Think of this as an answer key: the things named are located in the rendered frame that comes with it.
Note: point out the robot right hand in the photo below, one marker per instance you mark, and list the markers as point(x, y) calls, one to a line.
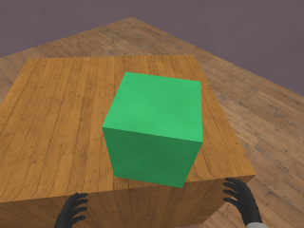
point(245, 203)

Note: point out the carton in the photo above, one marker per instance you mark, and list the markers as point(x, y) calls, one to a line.
point(153, 129)

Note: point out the pedestal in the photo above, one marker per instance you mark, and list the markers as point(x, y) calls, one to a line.
point(52, 146)

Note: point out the robot left hand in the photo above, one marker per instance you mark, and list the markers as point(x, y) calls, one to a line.
point(66, 217)

